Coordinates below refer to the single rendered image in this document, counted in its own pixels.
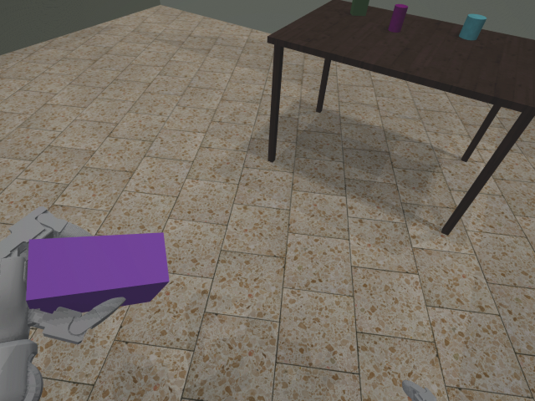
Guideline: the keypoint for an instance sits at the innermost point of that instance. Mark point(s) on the sponge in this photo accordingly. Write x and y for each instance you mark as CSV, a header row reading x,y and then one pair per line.
x,y
79,273

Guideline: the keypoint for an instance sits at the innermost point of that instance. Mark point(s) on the right robot hand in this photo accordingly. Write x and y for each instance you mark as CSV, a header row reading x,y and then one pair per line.
x,y
416,392

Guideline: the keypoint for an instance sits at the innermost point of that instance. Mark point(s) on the table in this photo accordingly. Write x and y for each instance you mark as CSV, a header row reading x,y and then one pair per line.
x,y
497,68

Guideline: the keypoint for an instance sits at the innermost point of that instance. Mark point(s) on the left robot hand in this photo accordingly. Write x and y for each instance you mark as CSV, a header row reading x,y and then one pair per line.
x,y
15,316

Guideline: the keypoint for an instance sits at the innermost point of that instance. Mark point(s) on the robot left forearm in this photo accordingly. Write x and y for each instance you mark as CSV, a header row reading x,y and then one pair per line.
x,y
20,380

